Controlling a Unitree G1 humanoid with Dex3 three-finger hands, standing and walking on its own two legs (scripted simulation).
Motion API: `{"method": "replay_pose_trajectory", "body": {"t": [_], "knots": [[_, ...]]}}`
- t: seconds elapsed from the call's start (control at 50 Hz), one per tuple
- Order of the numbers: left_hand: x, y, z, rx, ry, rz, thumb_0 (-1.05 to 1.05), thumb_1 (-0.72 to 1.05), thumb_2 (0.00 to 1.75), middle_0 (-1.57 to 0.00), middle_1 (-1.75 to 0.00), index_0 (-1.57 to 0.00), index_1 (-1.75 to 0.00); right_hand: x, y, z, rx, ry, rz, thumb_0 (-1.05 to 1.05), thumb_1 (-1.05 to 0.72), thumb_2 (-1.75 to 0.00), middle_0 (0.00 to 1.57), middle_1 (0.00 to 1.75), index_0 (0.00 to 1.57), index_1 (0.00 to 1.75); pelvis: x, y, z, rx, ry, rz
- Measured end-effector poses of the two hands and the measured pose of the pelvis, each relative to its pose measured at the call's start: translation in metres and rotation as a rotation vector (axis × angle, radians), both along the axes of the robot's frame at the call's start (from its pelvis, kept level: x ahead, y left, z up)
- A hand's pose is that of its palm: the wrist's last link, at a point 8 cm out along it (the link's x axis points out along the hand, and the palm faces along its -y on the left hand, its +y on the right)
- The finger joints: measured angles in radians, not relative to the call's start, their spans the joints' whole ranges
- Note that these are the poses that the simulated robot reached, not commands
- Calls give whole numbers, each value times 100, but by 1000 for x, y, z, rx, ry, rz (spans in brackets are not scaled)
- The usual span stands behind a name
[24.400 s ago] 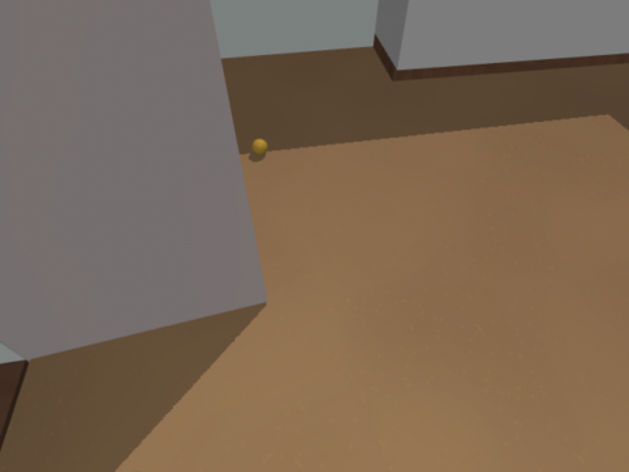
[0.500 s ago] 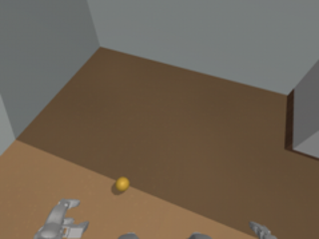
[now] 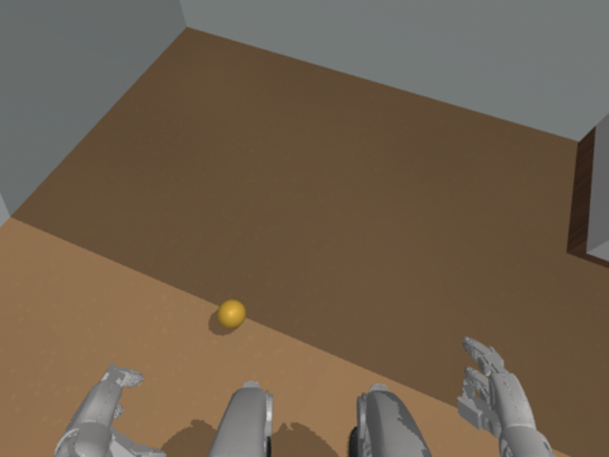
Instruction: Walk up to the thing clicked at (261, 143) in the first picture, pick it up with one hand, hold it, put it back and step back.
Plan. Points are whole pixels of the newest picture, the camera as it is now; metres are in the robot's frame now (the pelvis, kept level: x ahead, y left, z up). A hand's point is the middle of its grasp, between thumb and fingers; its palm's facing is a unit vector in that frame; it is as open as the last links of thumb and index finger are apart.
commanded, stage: rise first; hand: left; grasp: from above
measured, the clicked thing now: (231, 313) +0.44 +0.23 -0.62
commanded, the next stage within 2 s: approach in 1.98 s
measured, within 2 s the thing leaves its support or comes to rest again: neither
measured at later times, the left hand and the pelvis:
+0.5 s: hand (179, 352) +0.29 +0.28 -0.35, palm faces -0.48 -0.30 -0.82, open 14.0 cm; pelvis -0.07 -0.01 -0.21, yaw -2 degrees
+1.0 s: hand (192, 332) +0.35 +0.29 -0.44, palm faces -0.47 -0.04 -0.88, open 14.0 cm; pelvis -0.08 +0.01 -0.29, yaw -4 degrees
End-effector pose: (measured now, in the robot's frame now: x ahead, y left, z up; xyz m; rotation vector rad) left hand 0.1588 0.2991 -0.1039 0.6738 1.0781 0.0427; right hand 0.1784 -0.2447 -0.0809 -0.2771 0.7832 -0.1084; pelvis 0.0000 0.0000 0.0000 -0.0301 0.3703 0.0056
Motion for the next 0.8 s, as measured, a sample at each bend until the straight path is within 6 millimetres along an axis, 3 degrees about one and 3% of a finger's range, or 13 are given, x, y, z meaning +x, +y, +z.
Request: {"method": "replay_pose_trajectory", "body": {"t": [0.08, 0.22, 0.32, 0.44, 0.52, 0.62, 0.8], "knots": [[23, 5, -39, 61, -31, -127, -1, -54, 99, -8, -107, -8, -107, 1, -7, -37, -22, -4, 25, 0, -90, -89, 20, 30, 20, 30, -9, -1, -38, -1, 75, 0], [75, -7, -100, 183, -168, -357, -1, -52, 98, -8, -109, -9, -107, -15, -22, -123, -32, 78, 4, 0, -89, -89, 20, 30, 20, 30, -26, -1, -108, -3, 173, -6], [103, -7, -138, 287, -187, -432, -1, -52, 98, -7, -110, -9, -108, -45, -26, -183, -13, 177, -16, 0, -90, -90, 20, 30, 20, 30, -44, -4, -150, -3, 212, -11], [130, -6, -176, 356, -198, -531, -1, -51, 98, -7, -109, -9, -107, -96, -29, -241, -2, 304, -41, 0, -90, -90, 20, 30, 20, 30, -63, -6, -195, -7, 225, -18], [144, -7, -200, 374, -202, -610, 0, -51, 99, -7, -109, -9, -107, -130, -31, -265, -11, 377, -70, 0, -90, -90, 20, 30, 20, 30, -72, -6, -219, -14, 221, -24], [157, -10, -224, 394, -232, -710, 0, -52, 101, -8, -108, -9, -107, -162, -34, -281, -40, 451, -102, 0, -91, -90, 20, 30, 20, 30, -79, -3, -242, -30, 214, -29], [179, -10, -258, 469, -273, -810, 0, -52, 102, -8, -105, -9, -104, -188, -35, -296, -81, 533, -122, 0, -91, -90, 20, 30, 20, 30, -81, 5, -269, -55, 211, -31]]}}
